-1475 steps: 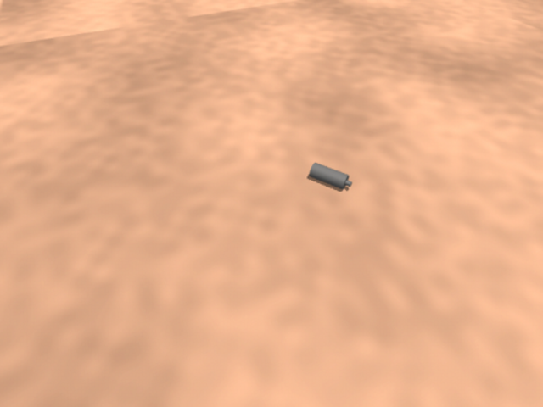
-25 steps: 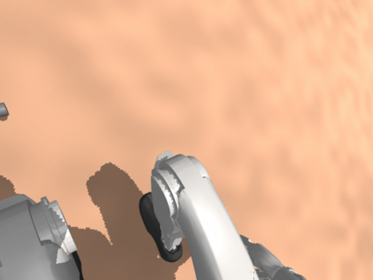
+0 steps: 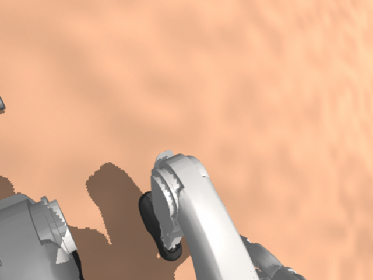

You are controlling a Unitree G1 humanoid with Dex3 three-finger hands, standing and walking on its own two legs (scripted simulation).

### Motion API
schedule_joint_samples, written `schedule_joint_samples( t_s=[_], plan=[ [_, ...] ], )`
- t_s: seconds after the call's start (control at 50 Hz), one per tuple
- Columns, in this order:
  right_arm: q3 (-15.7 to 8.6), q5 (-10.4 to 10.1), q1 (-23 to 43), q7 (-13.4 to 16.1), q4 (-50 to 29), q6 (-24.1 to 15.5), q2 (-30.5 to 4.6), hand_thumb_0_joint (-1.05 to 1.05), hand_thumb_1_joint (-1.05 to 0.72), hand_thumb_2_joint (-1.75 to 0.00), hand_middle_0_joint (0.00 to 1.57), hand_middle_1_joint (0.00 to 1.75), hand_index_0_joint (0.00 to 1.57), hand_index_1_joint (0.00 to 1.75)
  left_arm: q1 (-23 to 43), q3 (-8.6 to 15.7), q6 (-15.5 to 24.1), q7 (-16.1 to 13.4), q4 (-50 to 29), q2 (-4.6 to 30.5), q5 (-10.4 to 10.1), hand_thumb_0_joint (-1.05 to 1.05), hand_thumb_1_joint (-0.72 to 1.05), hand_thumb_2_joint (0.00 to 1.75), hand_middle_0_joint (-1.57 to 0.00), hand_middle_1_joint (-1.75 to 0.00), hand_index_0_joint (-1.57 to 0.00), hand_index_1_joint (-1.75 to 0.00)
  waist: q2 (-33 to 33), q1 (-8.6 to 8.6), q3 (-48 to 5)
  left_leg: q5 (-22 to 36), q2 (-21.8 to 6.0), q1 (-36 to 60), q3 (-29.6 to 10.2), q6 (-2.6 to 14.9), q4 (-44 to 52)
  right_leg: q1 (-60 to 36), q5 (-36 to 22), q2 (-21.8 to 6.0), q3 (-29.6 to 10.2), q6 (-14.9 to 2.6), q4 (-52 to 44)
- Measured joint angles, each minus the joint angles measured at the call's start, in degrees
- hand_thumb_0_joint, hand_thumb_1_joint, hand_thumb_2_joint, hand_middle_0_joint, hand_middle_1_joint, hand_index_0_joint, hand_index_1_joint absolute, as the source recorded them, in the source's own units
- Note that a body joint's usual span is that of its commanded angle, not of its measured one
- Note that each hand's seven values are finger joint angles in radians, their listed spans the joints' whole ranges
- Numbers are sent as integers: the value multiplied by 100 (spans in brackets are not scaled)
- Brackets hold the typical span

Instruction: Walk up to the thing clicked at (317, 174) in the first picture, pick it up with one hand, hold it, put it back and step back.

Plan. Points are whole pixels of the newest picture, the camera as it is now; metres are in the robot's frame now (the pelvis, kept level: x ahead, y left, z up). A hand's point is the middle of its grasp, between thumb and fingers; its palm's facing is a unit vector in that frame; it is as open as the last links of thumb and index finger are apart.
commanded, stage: open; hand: left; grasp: from above
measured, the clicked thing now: out of the picture +0.47 +0.33 -0.27
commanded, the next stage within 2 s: withdraw in 0.26 s
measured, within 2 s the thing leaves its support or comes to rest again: neither
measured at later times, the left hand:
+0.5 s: hand out of the picture +0.46 +0.33 -0.24, palm faces -0.41 -0.13 -0.90, open 13.8 cm
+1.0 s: hand out of the picture +0.44 +0.35 -0.06, palm faces -0.46 -0.12 -0.88, open 14.0 cm
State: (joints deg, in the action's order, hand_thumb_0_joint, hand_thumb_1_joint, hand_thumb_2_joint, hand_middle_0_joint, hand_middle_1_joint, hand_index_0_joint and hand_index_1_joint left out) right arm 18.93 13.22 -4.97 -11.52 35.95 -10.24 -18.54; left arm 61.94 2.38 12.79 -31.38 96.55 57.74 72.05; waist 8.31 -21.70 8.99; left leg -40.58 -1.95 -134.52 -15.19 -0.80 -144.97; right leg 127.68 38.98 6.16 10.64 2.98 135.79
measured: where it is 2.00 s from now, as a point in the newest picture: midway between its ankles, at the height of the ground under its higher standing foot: (123, 260)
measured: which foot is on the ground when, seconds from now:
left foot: down 0.00-1.00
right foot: down 0.00-1.00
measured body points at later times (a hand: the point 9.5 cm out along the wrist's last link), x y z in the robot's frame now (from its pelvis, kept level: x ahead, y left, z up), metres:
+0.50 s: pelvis +0.00 +0.00 +0.00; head +0.27 +0.13 +0.33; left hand +0.47 +0.33 -0.19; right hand +0.07 -0.25 -0.06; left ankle +0.06 +0.13 -0.27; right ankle +0.11 -0.11 -0.27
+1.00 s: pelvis -0.01 -0.01 +0.06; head +0.21 +0.09 +0.45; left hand +0.46 +0.35 -0.01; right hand +0.11 -0.26 -0.05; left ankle +0.06 +0.13 -0.27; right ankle +0.11 -0.11 -0.27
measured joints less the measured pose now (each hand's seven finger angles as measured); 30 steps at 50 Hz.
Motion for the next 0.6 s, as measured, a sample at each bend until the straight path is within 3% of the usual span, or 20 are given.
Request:
schedule_joint_samples(
  t_s=[0.42,0.52,0.6],
  plan=[
    [24,42,-21,56,-32,-3,-31,0,-89,-89,20,30,20,30,26,32,22,-76,33,91,63,0,-46,95,-8,-105,-10,-103,52,-34,53,30,-7,2,-20,-9,-2,8,-49,10,16,-4,-8],
    [-41,38,-95,15,7,9,-2,0,-90,-89,20,30,20,30,-87,145,-83,-120,-293,-50,30,0,-47,96,-8,-103,-10,-101,8,41,-66,10,-13,-1,-12,-30,29,29,-35,6,11,-24,-24],
    [-227,-38,-211,-69,64,33,39,0,-90,-89,20,30,20,30,-278,281,-335,-94,-782,-299,-87,0,-47,96,-9,-102,-10,-100,-152,149,-339,8,-1,-68,19,-48,79,105,-13,-19,-8,-55,-38]
  ],
)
